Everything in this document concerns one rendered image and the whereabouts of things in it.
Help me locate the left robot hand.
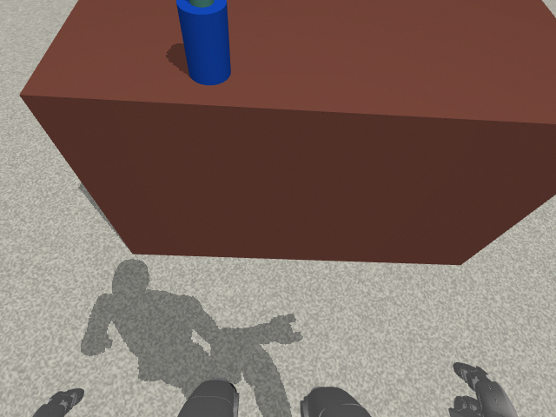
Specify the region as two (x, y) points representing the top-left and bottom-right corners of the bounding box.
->
(32, 388), (84, 417)

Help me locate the bottle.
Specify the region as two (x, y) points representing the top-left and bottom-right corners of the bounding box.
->
(176, 0), (231, 85)

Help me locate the right robot hand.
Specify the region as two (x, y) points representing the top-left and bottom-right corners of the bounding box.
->
(448, 362), (518, 417)

